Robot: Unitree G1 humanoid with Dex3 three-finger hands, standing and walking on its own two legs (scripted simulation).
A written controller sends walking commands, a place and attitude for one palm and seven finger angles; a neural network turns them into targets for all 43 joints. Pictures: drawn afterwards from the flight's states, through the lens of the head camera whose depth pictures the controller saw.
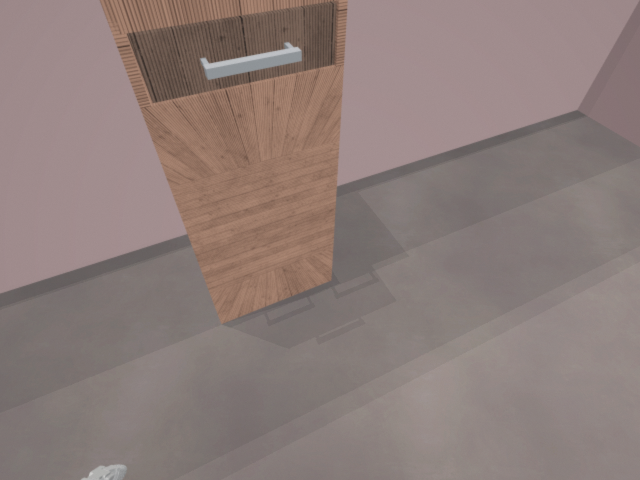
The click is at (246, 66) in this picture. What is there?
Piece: drawer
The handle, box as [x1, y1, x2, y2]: [200, 42, 301, 79]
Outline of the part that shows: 301,51 297,47 293,47 288,42 284,43 285,48 282,50 214,63 208,63 205,58 200,58 200,60 204,68 205,75 208,79 298,61 301,60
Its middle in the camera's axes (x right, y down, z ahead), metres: -0.13 -0.34 +0.73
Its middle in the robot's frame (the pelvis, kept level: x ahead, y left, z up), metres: +0.79 +0.17 +0.14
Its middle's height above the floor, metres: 0.91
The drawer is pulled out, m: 0.00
